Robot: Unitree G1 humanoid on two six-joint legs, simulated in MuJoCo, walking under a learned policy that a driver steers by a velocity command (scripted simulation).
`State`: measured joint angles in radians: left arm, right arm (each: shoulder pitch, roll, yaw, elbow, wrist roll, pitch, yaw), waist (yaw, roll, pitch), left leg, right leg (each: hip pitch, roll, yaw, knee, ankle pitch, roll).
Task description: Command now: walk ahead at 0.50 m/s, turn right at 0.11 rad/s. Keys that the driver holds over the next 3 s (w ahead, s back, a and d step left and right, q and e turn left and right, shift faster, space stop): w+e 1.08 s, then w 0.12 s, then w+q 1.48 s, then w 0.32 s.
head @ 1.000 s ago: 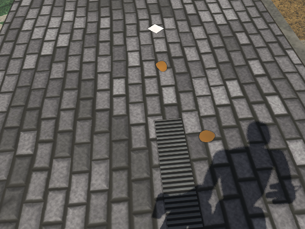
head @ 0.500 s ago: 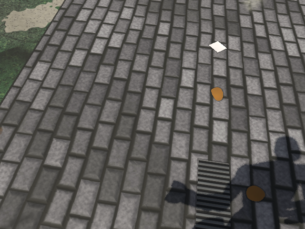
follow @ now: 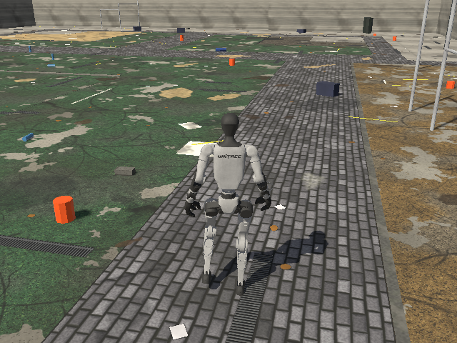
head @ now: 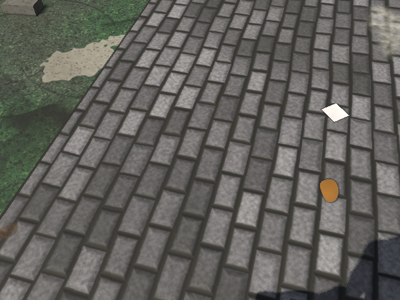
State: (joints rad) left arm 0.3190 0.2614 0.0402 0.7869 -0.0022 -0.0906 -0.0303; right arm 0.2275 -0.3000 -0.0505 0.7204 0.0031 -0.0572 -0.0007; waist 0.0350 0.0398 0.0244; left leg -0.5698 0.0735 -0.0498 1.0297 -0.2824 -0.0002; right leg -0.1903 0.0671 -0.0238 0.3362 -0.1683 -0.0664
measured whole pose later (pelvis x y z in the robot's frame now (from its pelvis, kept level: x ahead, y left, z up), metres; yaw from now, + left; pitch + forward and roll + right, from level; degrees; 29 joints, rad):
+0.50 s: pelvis +0.26 +0.04 +0.00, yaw -15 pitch +1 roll +2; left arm 0.25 0.33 0.08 0.73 -0.03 -0.02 0.00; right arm 0.26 -0.26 -0.07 0.79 -0.01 -0.10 0.01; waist -0.03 -0.06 0.02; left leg -0.17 -0.02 0.10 0.34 -0.18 0.03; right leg -0.61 -0.09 0.05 1.09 -0.28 0.01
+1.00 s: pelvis +0.49 -0.11 +0.00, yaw -33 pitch +1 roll +1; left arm 0.30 0.28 0.06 0.67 -0.01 -0.04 -0.02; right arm 0.12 -0.32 -0.06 0.75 -0.01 -0.10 0.00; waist 0.03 0.02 0.06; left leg -0.58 0.10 -0.06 1.05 -0.28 -0.03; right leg -0.25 0.10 0.04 0.40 -0.17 -0.10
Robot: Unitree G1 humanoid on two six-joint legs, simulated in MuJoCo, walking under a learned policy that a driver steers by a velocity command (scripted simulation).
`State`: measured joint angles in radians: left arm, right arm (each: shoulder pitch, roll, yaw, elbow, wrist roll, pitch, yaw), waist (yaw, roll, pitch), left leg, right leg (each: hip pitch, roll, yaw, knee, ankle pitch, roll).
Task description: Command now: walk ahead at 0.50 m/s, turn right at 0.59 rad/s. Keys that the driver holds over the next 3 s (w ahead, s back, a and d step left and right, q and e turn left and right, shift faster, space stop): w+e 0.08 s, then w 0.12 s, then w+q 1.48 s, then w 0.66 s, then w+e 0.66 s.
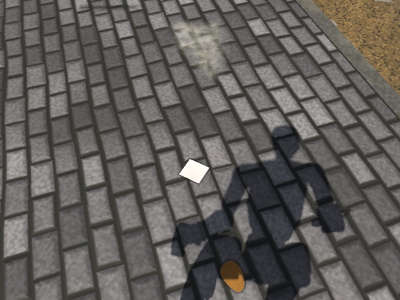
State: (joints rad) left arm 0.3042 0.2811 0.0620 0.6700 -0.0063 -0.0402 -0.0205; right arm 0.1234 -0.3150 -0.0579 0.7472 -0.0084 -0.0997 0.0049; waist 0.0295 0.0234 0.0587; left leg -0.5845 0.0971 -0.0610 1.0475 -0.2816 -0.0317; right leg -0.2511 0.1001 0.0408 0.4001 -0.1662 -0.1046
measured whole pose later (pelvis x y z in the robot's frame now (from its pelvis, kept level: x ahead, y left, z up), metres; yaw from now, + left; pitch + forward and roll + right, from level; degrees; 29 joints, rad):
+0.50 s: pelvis +0.28 +0.06 +0.00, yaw -2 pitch +1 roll +0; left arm 0.21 0.29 0.05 0.68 0.01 -0.08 0.00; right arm 0.32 -0.27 -0.05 0.80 0.01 -0.08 0.03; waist -0.04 -0.03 0.03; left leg -0.23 -0.09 -0.07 0.36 -0.15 0.07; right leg -0.51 -0.03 0.06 0.99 -0.32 0.01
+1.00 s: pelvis +0.54 +0.02 +0.00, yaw +15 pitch +1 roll -2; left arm 0.28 0.26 0.07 0.76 0.01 -0.10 -0.01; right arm 0.24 -0.33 -0.08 0.71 0.03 -0.02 0.00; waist 0.03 0.06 0.02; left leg -0.61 0.07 -0.06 1.07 -0.27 -0.01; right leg -0.14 0.03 -0.08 0.32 -0.20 -0.03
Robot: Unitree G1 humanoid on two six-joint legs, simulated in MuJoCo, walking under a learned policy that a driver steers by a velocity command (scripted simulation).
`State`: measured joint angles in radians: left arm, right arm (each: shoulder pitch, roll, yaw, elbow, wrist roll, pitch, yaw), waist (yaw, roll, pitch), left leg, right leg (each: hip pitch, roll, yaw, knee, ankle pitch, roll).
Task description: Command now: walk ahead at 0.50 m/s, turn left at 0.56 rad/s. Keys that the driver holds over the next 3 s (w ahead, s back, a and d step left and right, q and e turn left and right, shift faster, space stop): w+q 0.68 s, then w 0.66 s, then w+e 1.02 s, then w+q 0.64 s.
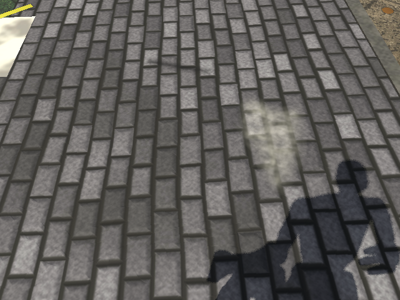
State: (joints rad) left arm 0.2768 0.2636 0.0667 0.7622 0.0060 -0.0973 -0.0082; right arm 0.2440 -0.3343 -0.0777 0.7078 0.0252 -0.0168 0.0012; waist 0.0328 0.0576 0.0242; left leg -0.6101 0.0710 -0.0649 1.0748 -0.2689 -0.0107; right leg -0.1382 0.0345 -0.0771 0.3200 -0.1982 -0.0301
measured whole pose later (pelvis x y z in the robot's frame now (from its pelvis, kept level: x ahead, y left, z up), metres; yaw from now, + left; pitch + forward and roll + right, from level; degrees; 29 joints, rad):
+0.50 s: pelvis +0.27 +0.09 +0.00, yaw +18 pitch +1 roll +0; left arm 0.14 0.32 0.05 0.71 0.01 -0.10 0.00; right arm 0.30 -0.29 -0.06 0.67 0.01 -0.04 0.02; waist -0.03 -0.03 0.06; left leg -0.24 -0.11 -0.06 0.39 -0.16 0.10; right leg -0.61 -0.10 0.07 1.02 -0.27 0.04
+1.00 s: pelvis +0.55 +0.13 +0.00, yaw +30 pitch +1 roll -1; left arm 0.33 0.27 0.05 0.82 0.00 -0.09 -0.02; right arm 0.22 -0.30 -0.05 0.69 0.01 -0.05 0.00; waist 0.05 0.04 0.02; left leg -0.58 0.06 -0.05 0.98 -0.28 0.01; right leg -0.17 0.05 -0.01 0.33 -0.18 -0.04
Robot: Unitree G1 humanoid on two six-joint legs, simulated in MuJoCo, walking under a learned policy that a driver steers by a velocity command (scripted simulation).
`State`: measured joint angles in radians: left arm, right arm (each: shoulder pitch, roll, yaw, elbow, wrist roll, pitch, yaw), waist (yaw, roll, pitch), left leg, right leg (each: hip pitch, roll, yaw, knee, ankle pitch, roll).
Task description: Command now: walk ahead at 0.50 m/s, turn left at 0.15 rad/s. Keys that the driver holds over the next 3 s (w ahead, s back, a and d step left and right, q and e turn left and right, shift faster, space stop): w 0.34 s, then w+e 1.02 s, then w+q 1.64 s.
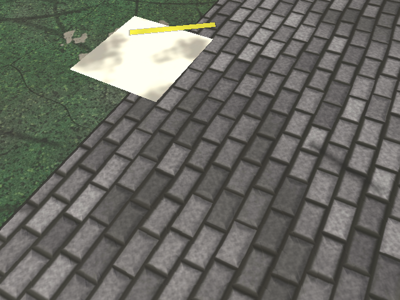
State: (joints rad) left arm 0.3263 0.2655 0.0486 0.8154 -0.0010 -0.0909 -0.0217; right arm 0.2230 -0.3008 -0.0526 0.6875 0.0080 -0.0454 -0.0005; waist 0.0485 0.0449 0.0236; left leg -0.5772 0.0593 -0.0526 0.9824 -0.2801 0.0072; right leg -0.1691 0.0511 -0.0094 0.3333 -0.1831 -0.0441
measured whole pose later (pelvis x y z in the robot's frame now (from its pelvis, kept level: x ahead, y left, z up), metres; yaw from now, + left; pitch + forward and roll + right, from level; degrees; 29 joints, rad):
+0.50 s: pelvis +0.27 +0.07 +0.00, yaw -2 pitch +1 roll +1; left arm 0.21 0.32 0.05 0.80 -0.02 -0.05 -0.01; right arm 0.31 -0.27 -0.05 0.78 -0.01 -0.09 0.02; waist -0.03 -0.05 0.02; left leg -0.14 -0.06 0.07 0.29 -0.17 0.07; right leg -0.63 -0.10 0.06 1.01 -0.20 0.01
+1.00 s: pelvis +0.55 -0.02 +0.00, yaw -18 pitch +2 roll +0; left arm 0.29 0.29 0.06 0.71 -0.01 -0.05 -0.02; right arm 0.16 -0.30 -0.04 0.73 -0.01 -0.11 0.00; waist 0.03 0.02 0.04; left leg -0.57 0.08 -0.07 1.05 -0.32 -0.03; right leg -0.25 0.12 0.05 0.39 -0.16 -0.10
